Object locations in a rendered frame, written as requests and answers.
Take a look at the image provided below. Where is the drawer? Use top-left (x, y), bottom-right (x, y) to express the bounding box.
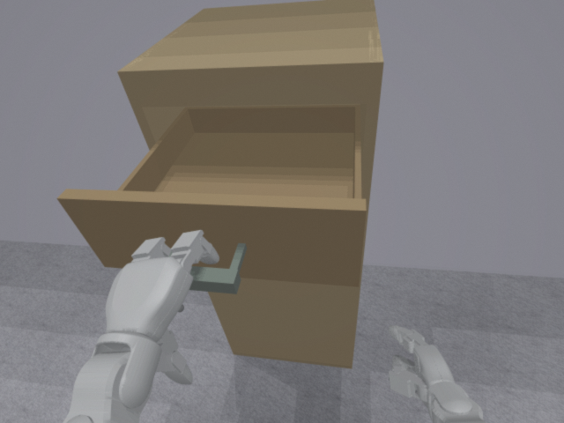
top-left (57, 105), bottom-right (367, 287)

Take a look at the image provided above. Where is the right robot forearm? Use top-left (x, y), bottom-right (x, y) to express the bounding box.
top-left (427, 382), bottom-right (486, 423)

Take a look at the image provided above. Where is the left robot hand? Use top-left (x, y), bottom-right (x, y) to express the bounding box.
top-left (106, 230), bottom-right (219, 384)

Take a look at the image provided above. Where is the cabinet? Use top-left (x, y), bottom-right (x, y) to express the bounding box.
top-left (117, 0), bottom-right (384, 369)

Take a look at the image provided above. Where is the left robot forearm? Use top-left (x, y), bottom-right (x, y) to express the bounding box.
top-left (63, 330), bottom-right (162, 423)

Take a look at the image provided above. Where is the handle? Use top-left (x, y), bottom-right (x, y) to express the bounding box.
top-left (169, 243), bottom-right (247, 294)

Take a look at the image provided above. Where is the right robot hand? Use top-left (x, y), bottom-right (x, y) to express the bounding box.
top-left (389, 325), bottom-right (455, 407)

